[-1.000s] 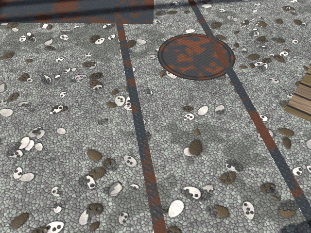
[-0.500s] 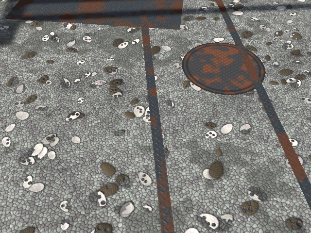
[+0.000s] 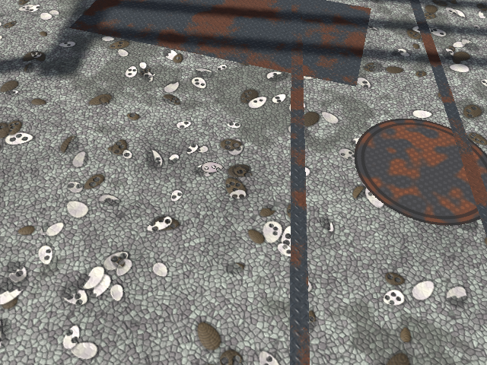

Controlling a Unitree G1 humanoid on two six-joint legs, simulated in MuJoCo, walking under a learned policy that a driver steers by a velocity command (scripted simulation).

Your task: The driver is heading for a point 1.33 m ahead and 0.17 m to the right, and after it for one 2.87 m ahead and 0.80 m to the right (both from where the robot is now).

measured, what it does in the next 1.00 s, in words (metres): walks ahead, turning right: right foot, then left foot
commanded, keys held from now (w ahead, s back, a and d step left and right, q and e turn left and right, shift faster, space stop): w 0.34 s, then w+e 0.66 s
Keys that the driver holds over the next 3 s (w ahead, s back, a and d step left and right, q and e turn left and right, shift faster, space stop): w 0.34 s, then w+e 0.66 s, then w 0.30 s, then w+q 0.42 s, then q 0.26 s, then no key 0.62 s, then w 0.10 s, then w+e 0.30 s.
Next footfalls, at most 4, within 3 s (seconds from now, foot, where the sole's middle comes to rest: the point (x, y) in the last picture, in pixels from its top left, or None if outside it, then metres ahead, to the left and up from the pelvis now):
0.32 right None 0.36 -0.08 -0.78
0.78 left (196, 319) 0.62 0.11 -0.78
1.28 right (292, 266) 0.79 -0.19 -0.78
1.84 left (259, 186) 1.11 -0.11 -0.78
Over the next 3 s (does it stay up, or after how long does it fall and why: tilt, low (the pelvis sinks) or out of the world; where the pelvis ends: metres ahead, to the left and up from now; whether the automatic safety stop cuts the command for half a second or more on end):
stays up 1.15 -0.16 0.00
